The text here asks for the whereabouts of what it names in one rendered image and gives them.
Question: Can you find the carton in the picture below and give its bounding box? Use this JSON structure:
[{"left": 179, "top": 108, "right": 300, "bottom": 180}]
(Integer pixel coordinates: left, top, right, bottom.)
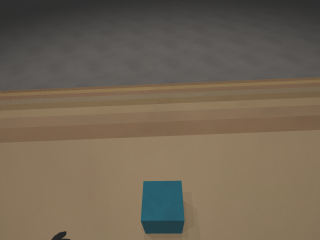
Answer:
[{"left": 141, "top": 181, "right": 185, "bottom": 234}]

